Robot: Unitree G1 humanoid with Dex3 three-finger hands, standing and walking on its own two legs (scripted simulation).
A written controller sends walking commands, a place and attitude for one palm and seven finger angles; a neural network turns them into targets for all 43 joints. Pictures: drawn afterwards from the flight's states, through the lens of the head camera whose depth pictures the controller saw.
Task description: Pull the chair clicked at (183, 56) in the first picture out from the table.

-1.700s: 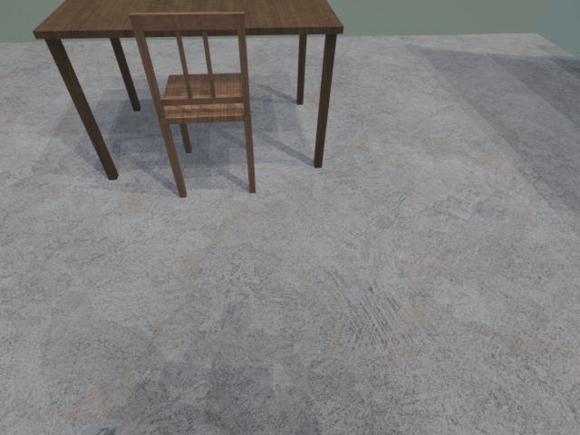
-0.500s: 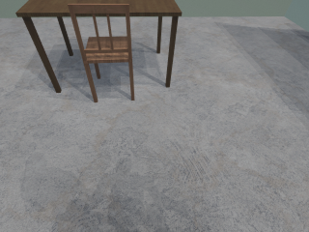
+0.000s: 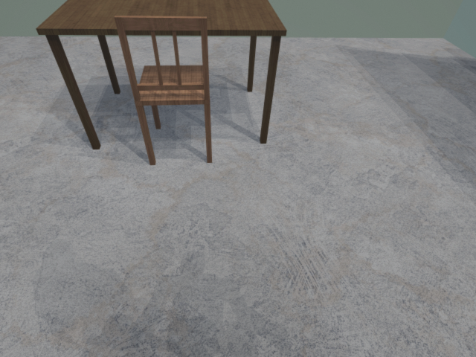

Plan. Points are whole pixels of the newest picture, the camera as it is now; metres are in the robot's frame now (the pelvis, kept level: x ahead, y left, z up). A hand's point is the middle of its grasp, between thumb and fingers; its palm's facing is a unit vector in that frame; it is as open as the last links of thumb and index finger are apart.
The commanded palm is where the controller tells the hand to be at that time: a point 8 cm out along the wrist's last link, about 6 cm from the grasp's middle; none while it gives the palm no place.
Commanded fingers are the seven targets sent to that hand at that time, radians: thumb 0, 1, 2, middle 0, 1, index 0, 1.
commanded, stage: walk to a spot facing it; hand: left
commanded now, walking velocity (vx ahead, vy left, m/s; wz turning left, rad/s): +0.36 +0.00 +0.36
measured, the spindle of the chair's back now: (157, 58) +1.36 +0.46 -0.11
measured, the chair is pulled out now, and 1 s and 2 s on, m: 0.00 0.00 0.00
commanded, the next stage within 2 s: turn to face it in 1.24 s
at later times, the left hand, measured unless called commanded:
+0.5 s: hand (120, 344) +0.19 +0.25 -0.18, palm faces +0.14 -0.98 -0.13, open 7.4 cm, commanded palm none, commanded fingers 0.00 0.90 0.90 -0.20 -0.30 -0.20 -0.30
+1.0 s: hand (142, 269) +0.35 +0.25 -0.18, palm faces +0.29 -0.94 -0.20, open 7.3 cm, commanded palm none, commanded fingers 0.00 0.90 0.90 -0.20 -0.30 -0.20 -0.30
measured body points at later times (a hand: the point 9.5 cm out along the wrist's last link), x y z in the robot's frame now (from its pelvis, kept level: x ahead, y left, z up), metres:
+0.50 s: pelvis +0.16 +0.07 +0.00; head +0.17 +0.09 +0.45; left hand +0.18 +0.30 -0.16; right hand +0.07 -0.13 -0.14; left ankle +0.04 +0.12 -0.74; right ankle +0.27 -0.07 -0.67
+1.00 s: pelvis +0.41 +0.07 +0.00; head +0.40 +0.08 +0.45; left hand +0.34 +0.30 -0.16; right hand +0.53 -0.15 -0.14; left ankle +0.47 +0.23 -0.69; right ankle +0.39 -0.02 -0.74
